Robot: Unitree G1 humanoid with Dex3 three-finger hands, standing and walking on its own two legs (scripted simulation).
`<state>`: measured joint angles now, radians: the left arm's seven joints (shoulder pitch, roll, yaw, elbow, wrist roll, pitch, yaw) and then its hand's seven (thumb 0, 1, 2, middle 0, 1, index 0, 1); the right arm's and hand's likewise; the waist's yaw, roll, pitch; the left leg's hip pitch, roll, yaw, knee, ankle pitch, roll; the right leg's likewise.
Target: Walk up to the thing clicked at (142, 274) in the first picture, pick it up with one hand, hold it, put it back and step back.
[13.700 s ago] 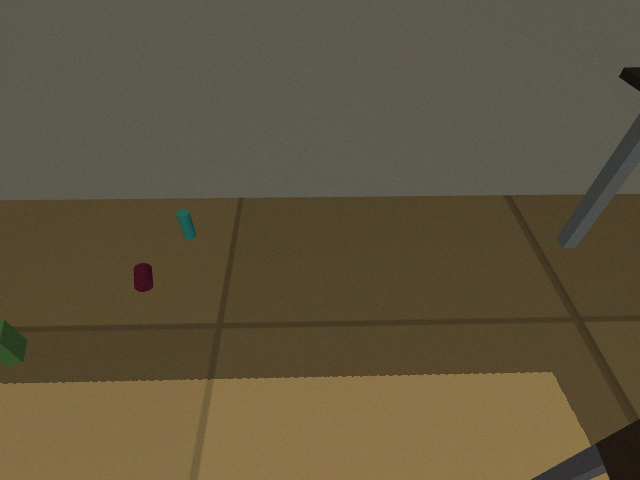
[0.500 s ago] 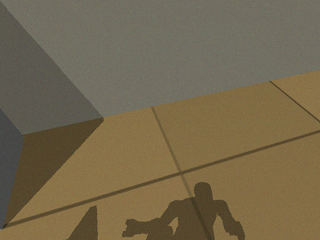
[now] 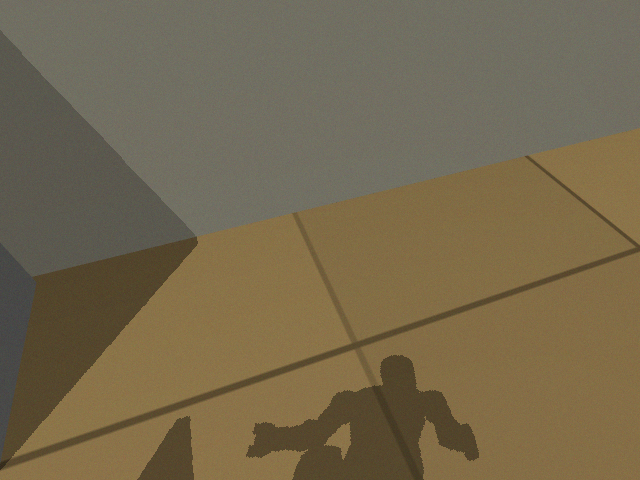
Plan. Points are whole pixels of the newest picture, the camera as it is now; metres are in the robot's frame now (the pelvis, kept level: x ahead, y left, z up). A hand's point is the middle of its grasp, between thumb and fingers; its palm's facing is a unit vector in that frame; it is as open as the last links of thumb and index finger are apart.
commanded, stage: stand
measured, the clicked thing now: out of the picture -0.69 -0.93 -0.74
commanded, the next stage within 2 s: none
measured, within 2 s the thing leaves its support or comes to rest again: neither
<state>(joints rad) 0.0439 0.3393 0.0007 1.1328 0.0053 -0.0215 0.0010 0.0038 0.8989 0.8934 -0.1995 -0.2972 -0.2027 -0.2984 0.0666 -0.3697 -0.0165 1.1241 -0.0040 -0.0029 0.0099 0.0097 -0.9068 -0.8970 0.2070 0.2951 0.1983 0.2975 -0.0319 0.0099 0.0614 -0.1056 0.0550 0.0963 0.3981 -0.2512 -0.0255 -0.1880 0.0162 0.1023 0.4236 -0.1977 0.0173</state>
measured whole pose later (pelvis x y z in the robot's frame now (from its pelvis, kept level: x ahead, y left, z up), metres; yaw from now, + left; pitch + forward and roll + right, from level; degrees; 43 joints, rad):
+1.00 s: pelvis -0.01 +0.01 +0.00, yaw +3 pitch -2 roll +0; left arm 0.11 0.35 -0.01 1.13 0.01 -0.02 0.00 0.00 0.90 0.89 -0.20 -0.30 -0.20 -0.30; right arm 0.10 -0.35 -0.01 1.13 -0.01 0.00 0.02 0.01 -0.91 -0.90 0.21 0.30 0.20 0.30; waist -0.01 0.00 0.05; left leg -0.09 0.03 0.06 0.33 -0.20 -0.01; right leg -0.15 -0.02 0.07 0.34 -0.15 0.03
